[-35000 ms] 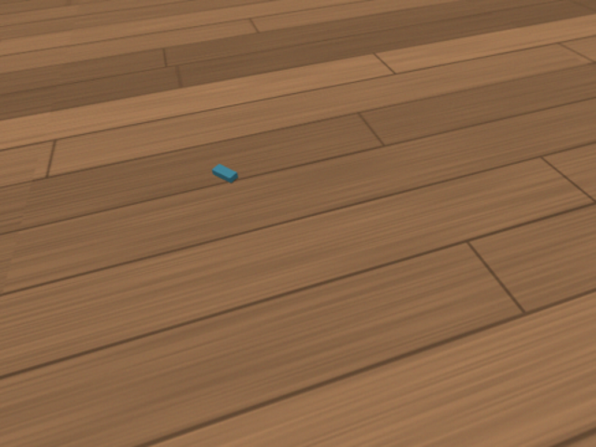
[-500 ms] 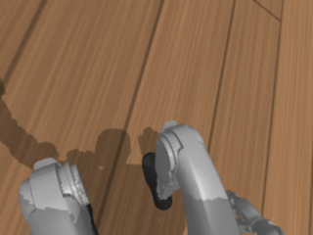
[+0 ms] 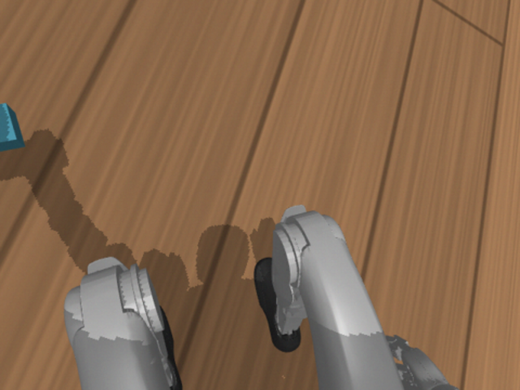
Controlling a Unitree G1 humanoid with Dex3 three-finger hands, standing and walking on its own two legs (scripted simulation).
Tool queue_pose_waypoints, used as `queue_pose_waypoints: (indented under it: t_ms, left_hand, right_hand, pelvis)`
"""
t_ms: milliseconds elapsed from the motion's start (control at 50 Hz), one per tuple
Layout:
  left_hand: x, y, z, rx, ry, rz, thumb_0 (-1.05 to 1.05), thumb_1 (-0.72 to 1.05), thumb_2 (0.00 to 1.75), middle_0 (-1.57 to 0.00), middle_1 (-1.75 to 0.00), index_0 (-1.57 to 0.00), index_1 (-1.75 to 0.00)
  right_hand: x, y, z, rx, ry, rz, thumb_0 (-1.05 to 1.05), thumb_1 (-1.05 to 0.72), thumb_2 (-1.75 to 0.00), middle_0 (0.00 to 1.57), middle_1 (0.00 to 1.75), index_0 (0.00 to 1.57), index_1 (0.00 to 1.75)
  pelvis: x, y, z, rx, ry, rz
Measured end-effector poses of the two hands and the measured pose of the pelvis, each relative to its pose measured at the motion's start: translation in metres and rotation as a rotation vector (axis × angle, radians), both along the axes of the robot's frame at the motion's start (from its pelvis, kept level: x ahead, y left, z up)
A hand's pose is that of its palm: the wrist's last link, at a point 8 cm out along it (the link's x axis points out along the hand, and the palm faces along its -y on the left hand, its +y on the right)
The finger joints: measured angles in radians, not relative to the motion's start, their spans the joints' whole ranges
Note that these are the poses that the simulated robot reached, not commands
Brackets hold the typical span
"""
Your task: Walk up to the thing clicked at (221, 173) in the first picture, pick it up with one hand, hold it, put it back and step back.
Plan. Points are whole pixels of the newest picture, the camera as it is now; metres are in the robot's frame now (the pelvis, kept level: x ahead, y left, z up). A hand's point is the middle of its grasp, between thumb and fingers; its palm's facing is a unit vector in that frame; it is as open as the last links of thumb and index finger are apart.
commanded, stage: lift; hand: left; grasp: from above
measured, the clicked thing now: out of the picture +0.51 +0.36 -0.20
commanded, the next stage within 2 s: hold in 1.50 s
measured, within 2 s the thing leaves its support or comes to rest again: neither
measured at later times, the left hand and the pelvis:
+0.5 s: hand out of the picture +0.41 +0.35 +0.01, palm faces -0.44 -0.12 -0.89, open 8.4 cm; pelvis +0.00 +0.00 +0.10, yaw +6 degrees
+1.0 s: hand out of the picture +0.34 +0.29 +0.21, palm faces -0.43 -0.14 -0.89, open 8.5 cm; pelvis +0.02 -0.01 +0.29, yaw +9 degrees
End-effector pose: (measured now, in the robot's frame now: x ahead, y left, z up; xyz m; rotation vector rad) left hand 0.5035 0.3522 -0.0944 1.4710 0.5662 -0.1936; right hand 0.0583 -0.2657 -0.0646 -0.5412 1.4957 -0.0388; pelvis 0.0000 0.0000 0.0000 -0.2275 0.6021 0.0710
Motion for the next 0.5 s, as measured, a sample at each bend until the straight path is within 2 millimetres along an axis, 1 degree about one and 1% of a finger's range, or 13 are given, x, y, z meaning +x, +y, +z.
queue_pose_waypoints:
  t_ms: [100,200,280,360,500]
  left_hand:
    - [-0.015,0.001,0.019,-0.015,0.029,-0.013,0.02,0.33,0.13,-0.82,-0.32,-0.85,-0.28]
    - [-0.033,0.004,0.047,-0.035,0.016,-0.034,0.02,0.33,0.13,-0.82,-0.31,-0.86,-0.27]
    - [-0.049,0.007,0.074,-0.038,0.003,-0.043,0.02,0.32,0.14,-0.82,-0.31,-0.86,-0.27]
    - [-0.066,0.008,0.101,-0.037,-0.003,-0.040,0.02,0.32,0.15,-0.81,-0.32,-0.85,-0.28]
    - [-0.090,-0.001,0.158,-0.032,-0.030,-0.040,0.01,0.31,0.19,-0.79,-0.36,-0.83,-0.32]
  right_hand:
    - [0.001,-0.002,0.006,-0.002,0.004,-0.026,0.00,-0.91,-0.90,0.20,0.30,0.21,0.29]
    - [0.012,-0.006,0.015,-0.010,-0.021,-0.037,0.00,-0.91,-0.90,0.20,0.30,0.21,0.30]
    - [0.028,-0.007,0.023,-0.007,-0.066,-0.040,0.00,-0.91,-0.90,0.20,0.30,0.21,0.30]
    - [0.048,-0.004,0.035,0.012,-0.123,-0.037,0.00,-0.91,-0.90,0.20,0.30,0.20,0.29]
    - [0.081,0.007,0.065,0.070,-0.229,-0.036,0.00,-0.91,-0.90,0.20,0.30,0.20,0.29]
  pelvis:
    - [-0.001,0.000,0.013,0.010,0.012,0.008]
    - [-0.002,0.000,0.028,0.022,0.020,0.021]
    - [-0.003,0.000,0.043,0.037,0.026,0.028]
    - [-0.002,0.000,0.061,0.053,0.027,0.033]
    - [0.000,-0.001,0.103,0.079,0.005,0.043]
